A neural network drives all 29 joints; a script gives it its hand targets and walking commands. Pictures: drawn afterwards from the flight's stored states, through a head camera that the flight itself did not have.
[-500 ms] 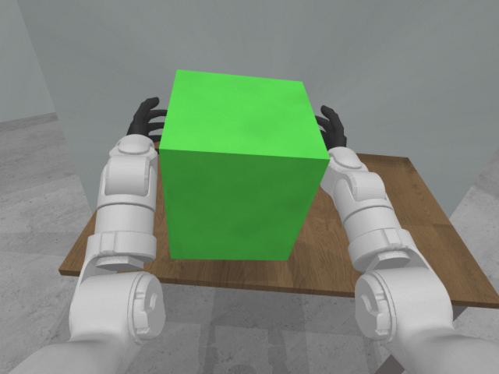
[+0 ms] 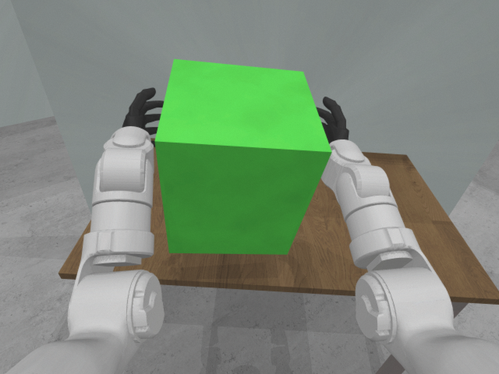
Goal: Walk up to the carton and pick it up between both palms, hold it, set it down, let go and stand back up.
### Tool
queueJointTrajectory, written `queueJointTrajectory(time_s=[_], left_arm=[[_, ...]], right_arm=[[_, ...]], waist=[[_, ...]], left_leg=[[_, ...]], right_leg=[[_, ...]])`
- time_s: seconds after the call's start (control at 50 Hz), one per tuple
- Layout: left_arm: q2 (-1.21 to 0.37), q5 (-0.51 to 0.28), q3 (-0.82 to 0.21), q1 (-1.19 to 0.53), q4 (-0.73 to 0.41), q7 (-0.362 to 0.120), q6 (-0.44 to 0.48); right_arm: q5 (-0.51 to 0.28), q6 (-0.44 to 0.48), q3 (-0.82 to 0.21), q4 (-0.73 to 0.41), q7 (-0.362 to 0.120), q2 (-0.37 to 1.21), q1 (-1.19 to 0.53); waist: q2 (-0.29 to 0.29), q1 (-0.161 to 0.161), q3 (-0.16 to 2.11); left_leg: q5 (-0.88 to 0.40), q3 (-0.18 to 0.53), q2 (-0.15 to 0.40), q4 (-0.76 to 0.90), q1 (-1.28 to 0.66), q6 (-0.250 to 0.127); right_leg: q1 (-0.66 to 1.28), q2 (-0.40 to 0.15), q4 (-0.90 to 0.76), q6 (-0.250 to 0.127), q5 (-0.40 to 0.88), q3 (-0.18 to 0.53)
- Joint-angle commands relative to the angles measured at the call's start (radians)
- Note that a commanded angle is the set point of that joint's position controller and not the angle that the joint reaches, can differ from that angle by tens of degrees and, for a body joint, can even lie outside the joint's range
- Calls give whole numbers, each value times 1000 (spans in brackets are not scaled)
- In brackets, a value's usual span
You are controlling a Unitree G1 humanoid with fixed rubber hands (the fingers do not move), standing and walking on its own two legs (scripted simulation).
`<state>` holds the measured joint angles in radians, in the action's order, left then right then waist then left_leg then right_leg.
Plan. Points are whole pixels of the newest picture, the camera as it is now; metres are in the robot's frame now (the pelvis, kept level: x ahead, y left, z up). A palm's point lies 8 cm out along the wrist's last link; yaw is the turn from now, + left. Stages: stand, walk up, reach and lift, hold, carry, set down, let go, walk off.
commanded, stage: reach and lift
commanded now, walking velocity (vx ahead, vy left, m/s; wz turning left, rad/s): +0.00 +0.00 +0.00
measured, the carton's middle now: (234, 164) +0.40 +0.04 +0.18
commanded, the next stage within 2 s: hold in 0.02 s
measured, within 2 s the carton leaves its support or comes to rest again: neither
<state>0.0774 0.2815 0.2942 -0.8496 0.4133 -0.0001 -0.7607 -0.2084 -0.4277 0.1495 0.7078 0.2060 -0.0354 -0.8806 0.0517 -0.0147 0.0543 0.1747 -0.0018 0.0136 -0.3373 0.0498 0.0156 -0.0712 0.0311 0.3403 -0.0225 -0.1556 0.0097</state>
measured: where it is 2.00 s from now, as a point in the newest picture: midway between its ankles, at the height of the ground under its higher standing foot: outside the picture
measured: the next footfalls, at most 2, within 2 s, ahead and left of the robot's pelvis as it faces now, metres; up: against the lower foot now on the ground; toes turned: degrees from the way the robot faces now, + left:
none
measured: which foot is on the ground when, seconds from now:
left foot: down 0.00-1.00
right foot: down 0.00-1.00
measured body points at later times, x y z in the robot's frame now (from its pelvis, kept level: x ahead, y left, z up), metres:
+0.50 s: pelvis -0.01 +0.00 +0.00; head -0.08 +0.02 +0.44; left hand +0.37 +0.18 +0.26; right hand +0.39 -0.12 +0.24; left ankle +0.01 +0.13 -0.75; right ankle +0.03 -0.10 -0.75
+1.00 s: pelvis -0.01 +0.00 +0.00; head -0.08 +0.02 +0.44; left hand +0.37 +0.18 +0.26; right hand +0.39 -0.12 +0.24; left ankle +0.01 +0.13 -0.75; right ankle +0.03 -0.10 -0.75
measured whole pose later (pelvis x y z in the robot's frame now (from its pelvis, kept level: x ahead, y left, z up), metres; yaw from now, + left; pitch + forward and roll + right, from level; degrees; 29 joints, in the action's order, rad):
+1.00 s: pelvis -0.01 +0.00 +0.00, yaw +0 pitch -8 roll +0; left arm 0.07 0.28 0.29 -0.85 0.36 0.00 -0.83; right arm -0.23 -0.50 0.15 0.65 0.22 -0.04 -0.88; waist 0.04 -0.02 0.06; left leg 0.17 0.00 0.01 -0.34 0.03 0.02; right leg -0.05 0.03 0.34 -0.02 -0.15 0.01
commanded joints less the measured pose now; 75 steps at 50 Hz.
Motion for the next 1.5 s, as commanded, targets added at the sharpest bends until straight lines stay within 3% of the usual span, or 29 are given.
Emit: queueJointTrajectory(time_s=[0.0, 0.04, 0.08, 0.14, 0.2, 0.28, 0.34, 0.42, 0.44, 0.46, 0.52, 0.54, 0.62, 0.66, 0.78, 0.82, 0.86, 0.9, 0.94, 1.0, 1.02, 1.12, 1.2, 1.28, 1.34, 1.36, 1.4, 1.42, 1.48], left_arm=[[-706, -262, -527, -680, -326, -123, 68], [-684, -243, -491, -635, -266, -133, 44], [-664, -206, -445, -614, -228, -146, 24], [-655, -197, -438, -680, -225, -161, 17], [-662, -211, -431, -689, -218, -158, 14], [-681, -231, -473, -719, -277, -151, 19], [-686, -231, -457, -716, -240, -141, 20], [-667, -234, -448, -717, -237, -145, 20], [-662, -237, -436, -717, -242, -147, 23], [-671, -224, -441, -709, -265, -148, 20], [-710, -264, -490, -715, -281, -138, 23], [-678, -248, -474, -711, -296, -136, 25], [-669, -228, -446, -698, -240, -142, 14], [-700, -254, -479, -733, -299, -139, 17], [-669, -222, -419, -686, -231, -147, 10], [-691, -242, -459, -719, -241, -142, 10], [-697, -259, -463, -716, -242, -141, 13], [-681, -250, -459, -738, -280, -139, 18], [-708, -246, -475, -733, -267, -143, 13], [-676, -234, -442, -760, -240, -141, 17], [-682, -258, -474, -737, -290, -135, 24], [-691, -254, -464, -746, -258, -134, 18], [-680, -245, -450, -749, -238, -135, 16], [-683, -247, -442, -714, -251, -138, 17], [-695, -234, -454, -731, -234, -137, 18], [-669, -235, -448, -719, -277, -139, 23], [-685, -252, -467, -764, -292, -132, 29], [-682, -253, -449, -743, -270, -130, 28], [-684, -251, -447, -734, -250, -136, 26]], right_arm=[[-179, -2, -415, -374, -65, 555, -732], [-186, -15, -427, -408, -62, 568, -772], [-166, -32, -401, -385, -61, 537, -763], [-143, -53, -362, -296, -70, 533, -732], [-141, -53, -370, -346, -82, 534, -808], [-155, -55, -362, -317, -84, 535, -778], [-151, -44, -374, -361, -88, 557, -849], [-137, -53, -362, -308, -90, 544, -806], [-151, -48, -382, -344, -89, 570, -829], [-147, -53, -372, -322, -86, 556, -784], [-165, -41, -393, -416, -85, 543, -852], [-170, -54, -412, -364, -83, 560, -795], [-175, -52, -397, -374, -80, 559, -838], [-171, -56, -382, -350, -86, 550, -809], [-159, -58, -387, -340, -81, 562, -806], [-157, -50, -365, -354, -86, 531, -828], [-164, -54, -370, -364, -86, 530, -831], [-177, -47, -398, -398, -85, 565, -858], [-172, -49, -362, -376, -89, 543, -844], [-149, -56, -360, -302, -93, 546, -818], [-172, -41, -397, -394, -92, 567, -846], [-167, -40, -380, -418, -91, 547, -889], [-158, -52, -362, -338, -92, 545, -848], [-166, -41, -394, -392, -90, 559, -856], [-154, -50, -360, -330, -94, 532, -829], [-162, -44, -389, -368, -95, 565, -807], [-167, -41, -381, -368, -94, 552, -850], [-167, -41, -397, -410, -95, 571, -881], [-141, -51, -385, -345, -91, 564, -832]], waist=[[-132, -194, 481], [-73, -163, 422], [-63, -174, 376], [-103, -180, 306], [-85, -161, 334], [-127, -181, 363], [-95, -156, 363], [-75, -172, 346], [-55, -146, 364], [-91, -173, 371], [-94, -173, 455], [-86, -160, 409], [-87, -146, 393], [-109, -170, 412], [-75, -140, 365], [-106, -168, 370], [-79, -181, 381], [-75, -152, 424], [-116, -177, 397], [-100, -157, 350], [-80, -155, 427], [-85, -156, 417], [-89, -163, 367], [-81, -146, 408], [-105, -170, 357], [-82, -148, 394], [-95, -163, 417], [-66, -145, 417], [-73, -155, 381]], left_leg=[[-315, 27, -55, -20, -94, 46], [-242, 22, -61, -5, -60, 22], [-137, 24, -62, 20, -19, 8], [-71, 21, -53, 42, 18, 22], [-37, 17, -50, 53, 23, 6], [-66, 23, -44, 41, 15, 25], [-74, 19, -47, 44, 12, 9], [-32, 16, -43, 58, 13, 4], [-64, 15, -45, 51, 14, -2], [-93, 18, -48, 47, 6, 8], [-155, 21, -44, 27, -25, 17], [-147, 21, -50, 31, -22, 12], [-131, 17, -56, 34, -4, 8], [-125, 27, -45, 34, -22, 28], [-113, 16, -50, 40, -1, -1], [-89, 25, -41, 48, -5, 11], [-126, 20, -42, 41, -9, 12], [-141, 15, -53, 24, -26, 6], [-107, 21, -46, 37, -4, 21], [-57, 12, -43, 52, 12, 12], [-126, 18, -44, 29, -18, 8], [-115, 17, -52, 39, -5, 10], [-101, 20, -42, 42, -9, 10], [-137, 14, -50, 39, -7, 5], [-82, 21, -39, 51, 12, 17], [-109, 16, -49, 33, -8, 3], [-114, 22, -39, 41, -13, 9], [-106, 15, -51, 37, -5, -2], [-89, 14, -47, 52, -1, 3]], right_leg=[[254, 31, -56, 58, 408, -24], [250, 34, -67, 71, 378, -27], [252, 19, -71, 75, 308, -23], [192, 16, -87, 56, 178, -22], [182, 14, -93, 53, 146, -13], [190, 20, -85, 47, 169, -17], [182, 20, -83, 52, 173, -22], [177, 19, -86, 53, 161, -21], [195, 20, -79, 56, 190, -12], [221, 15, -73, 53, 236, -17], [215, 34, -73, 46, 254, -23], [212, 26, -72, 54, 269, -22], [223, 21, -76, 56, 256, -13], [201, 30, -71, 49, 235, -18], [195, 23, -81, 58, 221, -19], [175, 27, -82, 45, 187, -18], [196, 35, -80, 44, 223, -11], [210, 31, -73, 56, 263, -17], [201, 35, -76, 48, 200, -17], [170, 24, -86, 48, 148, -18], [210, 33, -74, 44, 229, -26], [199, 30, -81, 52, 207, -19], [181, 31, -85, 50, 190, -19], [211, 26, -75, 53, 247, -20], [189, 30, -81, 43, 178, -22], [203, 28, -73, 52, 221, -21], [193, 31, -73, 47, 214, -16], [194, 29, -76, 54, 208, -17], [182, 23, -82, 52, 194, -23]])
